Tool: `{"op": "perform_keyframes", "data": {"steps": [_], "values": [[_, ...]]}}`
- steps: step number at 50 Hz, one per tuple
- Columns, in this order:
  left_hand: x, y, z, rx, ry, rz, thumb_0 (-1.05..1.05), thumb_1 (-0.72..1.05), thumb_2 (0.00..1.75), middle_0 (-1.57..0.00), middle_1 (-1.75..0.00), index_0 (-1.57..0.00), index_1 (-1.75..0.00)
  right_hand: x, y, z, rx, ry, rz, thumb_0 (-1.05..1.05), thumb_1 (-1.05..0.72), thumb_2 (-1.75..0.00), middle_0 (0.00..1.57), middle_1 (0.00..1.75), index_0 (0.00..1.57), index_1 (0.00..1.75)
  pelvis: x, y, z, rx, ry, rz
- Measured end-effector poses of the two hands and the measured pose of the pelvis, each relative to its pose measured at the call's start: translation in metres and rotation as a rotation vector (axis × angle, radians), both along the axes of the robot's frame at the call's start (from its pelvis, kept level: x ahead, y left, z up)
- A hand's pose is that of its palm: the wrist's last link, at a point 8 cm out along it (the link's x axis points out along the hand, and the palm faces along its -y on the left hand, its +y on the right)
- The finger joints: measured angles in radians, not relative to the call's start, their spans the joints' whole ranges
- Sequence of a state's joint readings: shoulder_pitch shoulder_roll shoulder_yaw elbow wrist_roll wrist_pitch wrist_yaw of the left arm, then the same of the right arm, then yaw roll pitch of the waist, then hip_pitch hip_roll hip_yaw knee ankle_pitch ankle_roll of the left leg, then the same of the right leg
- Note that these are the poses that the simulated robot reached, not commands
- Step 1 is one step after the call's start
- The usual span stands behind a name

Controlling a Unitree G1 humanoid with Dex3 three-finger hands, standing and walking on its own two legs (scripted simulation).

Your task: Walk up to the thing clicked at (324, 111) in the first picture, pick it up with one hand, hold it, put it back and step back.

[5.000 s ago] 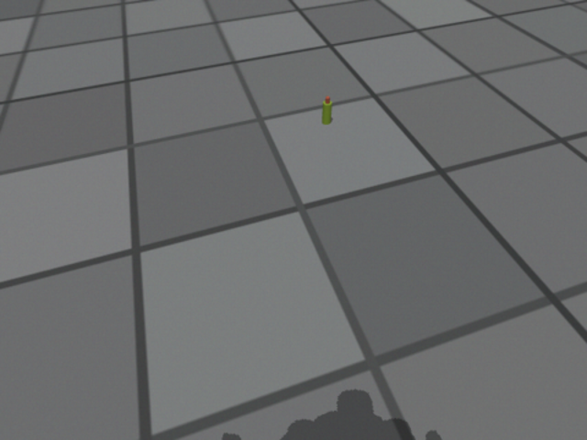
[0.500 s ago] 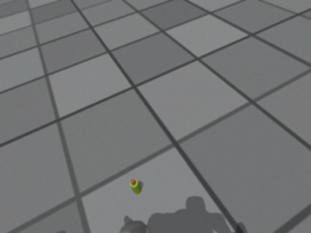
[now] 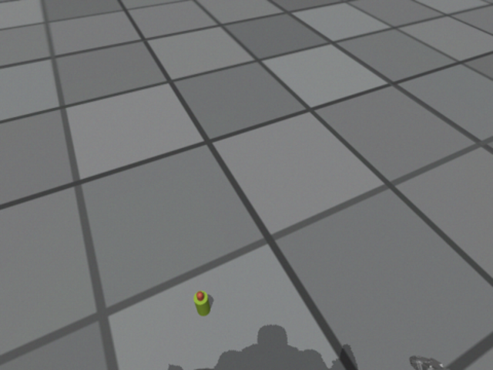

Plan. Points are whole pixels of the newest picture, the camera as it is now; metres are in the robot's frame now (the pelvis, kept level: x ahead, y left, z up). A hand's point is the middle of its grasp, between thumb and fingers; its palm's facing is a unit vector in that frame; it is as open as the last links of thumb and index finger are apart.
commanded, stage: walk up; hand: left
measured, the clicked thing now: (201, 302) +0.46 +0.19 -0.68
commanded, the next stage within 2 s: none
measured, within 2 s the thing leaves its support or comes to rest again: neither
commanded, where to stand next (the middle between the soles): +0.10 -0.01 m, yaw -2 degrees
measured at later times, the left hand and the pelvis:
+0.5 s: hand out of the picture +0.10 +0.25 -0.14, palm faces -0.01 -0.94 -0.34, open 7.4 cm; pelvis +0.02 +0.00 +0.02, yaw +0 degrees
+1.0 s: hand out of the picture +0.12 +0.26 -0.14, palm faces -0.02 -0.94 -0.34, open 7.4 cm; pelvis +0.04 +0.00 +0.02, yaw +0 degrees
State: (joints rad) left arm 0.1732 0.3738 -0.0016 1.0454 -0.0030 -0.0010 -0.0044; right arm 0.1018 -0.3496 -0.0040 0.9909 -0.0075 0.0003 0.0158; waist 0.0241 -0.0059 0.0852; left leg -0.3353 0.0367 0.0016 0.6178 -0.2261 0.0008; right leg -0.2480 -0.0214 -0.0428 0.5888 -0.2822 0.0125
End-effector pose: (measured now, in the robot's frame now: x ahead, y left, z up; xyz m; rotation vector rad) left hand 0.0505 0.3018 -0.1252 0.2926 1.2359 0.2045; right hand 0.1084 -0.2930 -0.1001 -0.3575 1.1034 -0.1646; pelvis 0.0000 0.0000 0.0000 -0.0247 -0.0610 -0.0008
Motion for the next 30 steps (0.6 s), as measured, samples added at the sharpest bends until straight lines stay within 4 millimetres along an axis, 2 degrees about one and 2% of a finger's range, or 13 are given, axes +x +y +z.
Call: {"op": "perform_keyframes", "data": {"steps": [7, 13, 17, 30], "values": [[-0.019, 0.004, 0.016, 0.03, 0.034, 0.038, 0.01, 0.9, 0.9, -0.2, -0.3, -0.2, -0.3, 0.016, 0.008, -0.003, 0.052, 0.0, 0.031, 0.01, -0.9, -0.9, 0.2, 0.3, 0.2, 0.3, 0.004, -0.003, 0.008, 0.005, 0.01, 0.007], [-0.018, 0.003, 0.024, 0.043, 0.06, 0.042, 0.01, 0.9, 0.9, -0.2, -0.3, -0.2, -0.3, 0.013, 0.004, -0.006, 0.066, 0.034, 0.013, 0.01, -0.9, -0.9, 0.2, 0.3, 0.2, 0.3, 0.01, -0.005, 0.013, 0.011, 0.017, 0.006], [-0.004, 0.0, 0.026, 0.038, 0.052, 0.032, 0.01, 0.9, 0.9, -0.2, -0.3, -0.2, -0.3, 0.005, -0.001, -0.007, 0.059, 0.069, -0.013, 0.01, -0.9, -0.9, 0.2, 0.3, 0.2, 0.3, 0.015, -0.005, 0.016, 0.014, 0.019, 0.007], [0.062, -0.011, 0.024, -0.005, -0.038, -0.028, 0.01, 0.9, 0.9, -0.2, -0.3, -0.2, -0.3, -0.013, -0.009, 0.003, 0.019, 0.12, -0.086, 0.01, -0.9, -0.9, 0.2, 0.3, 0.2, 0.3, 0.027, -0.001, 0.02, 0.018, 0.023, -0.002]]}}
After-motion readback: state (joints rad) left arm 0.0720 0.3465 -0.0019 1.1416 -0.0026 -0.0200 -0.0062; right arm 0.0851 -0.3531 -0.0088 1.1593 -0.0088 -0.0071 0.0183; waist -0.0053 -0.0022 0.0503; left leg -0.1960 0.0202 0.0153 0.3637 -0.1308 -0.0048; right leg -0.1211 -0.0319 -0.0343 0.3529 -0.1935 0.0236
